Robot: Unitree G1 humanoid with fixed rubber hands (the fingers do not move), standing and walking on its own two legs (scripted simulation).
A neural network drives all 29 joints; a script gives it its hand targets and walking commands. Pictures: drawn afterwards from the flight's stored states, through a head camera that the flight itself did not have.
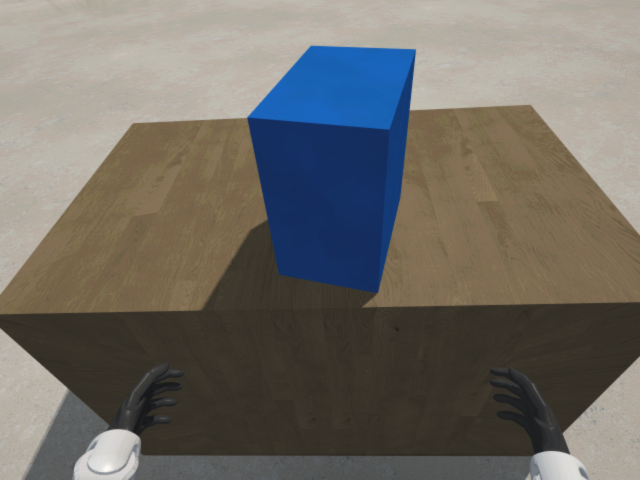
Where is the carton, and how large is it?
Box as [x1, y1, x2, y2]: [247, 46, 415, 292]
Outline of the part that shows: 310,46 247,117 279,274 377,292 400,195 415,49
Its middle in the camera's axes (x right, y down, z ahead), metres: +0.04 -0.12 +0.65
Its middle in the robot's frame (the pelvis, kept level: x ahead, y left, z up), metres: +0.57 -0.01 +0.11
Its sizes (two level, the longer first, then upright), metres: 0.265 0.176 0.296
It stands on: a pedestal, 0.72 m high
